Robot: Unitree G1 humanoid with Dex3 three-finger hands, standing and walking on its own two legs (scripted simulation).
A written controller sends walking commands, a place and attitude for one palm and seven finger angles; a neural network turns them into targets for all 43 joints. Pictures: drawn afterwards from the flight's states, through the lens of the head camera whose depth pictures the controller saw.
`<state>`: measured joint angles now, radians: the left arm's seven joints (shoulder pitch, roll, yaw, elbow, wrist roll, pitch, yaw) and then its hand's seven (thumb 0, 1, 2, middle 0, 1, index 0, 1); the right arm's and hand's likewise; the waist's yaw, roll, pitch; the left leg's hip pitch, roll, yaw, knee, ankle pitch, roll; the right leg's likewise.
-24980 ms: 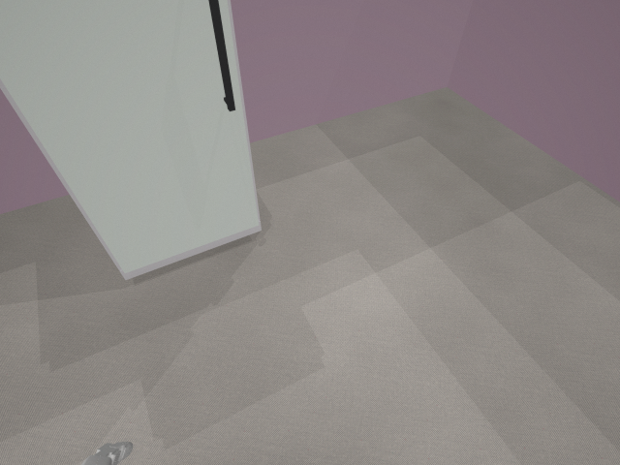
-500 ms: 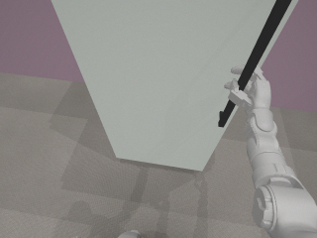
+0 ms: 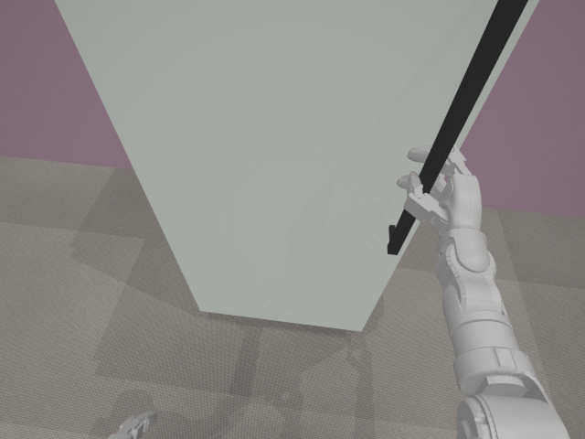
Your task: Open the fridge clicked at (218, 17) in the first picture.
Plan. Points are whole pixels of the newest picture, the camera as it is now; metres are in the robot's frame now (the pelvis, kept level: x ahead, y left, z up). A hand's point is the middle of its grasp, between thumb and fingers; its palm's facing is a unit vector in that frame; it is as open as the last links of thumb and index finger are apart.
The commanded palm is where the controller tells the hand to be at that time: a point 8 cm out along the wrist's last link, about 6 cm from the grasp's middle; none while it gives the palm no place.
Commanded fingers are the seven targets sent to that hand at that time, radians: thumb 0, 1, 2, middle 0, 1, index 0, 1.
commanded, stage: pull the door a little, standing still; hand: right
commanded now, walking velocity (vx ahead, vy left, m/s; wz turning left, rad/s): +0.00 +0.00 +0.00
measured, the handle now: (431, 156) +0.49 -0.13 +0.13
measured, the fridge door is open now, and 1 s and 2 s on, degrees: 0 28 57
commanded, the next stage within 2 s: walk backward, drawing the door open in 0.22 s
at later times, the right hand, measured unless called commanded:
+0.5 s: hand (402, 271) +0.31 -0.09 +0.10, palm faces -0.11 +0.98 -0.14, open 5.8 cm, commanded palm +0.29 -0.14 +0.11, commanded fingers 0.00 -0.90 -0.90 0.45 1.40 0.45 1.40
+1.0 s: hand (353, 354) +0.21 -0.03 +0.10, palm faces -0.02 +0.99 -0.11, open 5.7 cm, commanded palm +0.18 -0.08 +0.11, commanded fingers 0.00 -0.90 -0.90 0.45 1.40 0.45 1.40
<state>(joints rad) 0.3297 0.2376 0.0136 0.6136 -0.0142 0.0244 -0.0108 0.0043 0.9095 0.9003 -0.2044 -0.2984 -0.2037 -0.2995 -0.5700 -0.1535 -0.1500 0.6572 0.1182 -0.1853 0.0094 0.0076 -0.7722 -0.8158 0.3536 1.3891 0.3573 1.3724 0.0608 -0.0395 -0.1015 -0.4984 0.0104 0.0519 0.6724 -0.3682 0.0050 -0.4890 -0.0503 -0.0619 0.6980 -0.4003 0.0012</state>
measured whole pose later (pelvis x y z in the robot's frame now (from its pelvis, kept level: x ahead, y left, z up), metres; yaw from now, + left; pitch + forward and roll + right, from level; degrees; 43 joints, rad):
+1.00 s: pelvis -0.05 +0.06 +0.01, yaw -8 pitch +0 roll -1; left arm 0.20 0.19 -0.01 0.59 0.03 0.01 0.11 0.01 0.91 0.90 -0.20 -0.30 -0.20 -0.30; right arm 0.14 -0.11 0.16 -0.15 0.02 -0.05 -0.06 0.01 -0.71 -0.76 0.41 1.37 0.37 1.40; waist 0.07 -0.03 0.04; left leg -0.33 0.00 0.15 0.67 -0.34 0.04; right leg -0.31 -0.04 0.03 0.55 -0.25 0.07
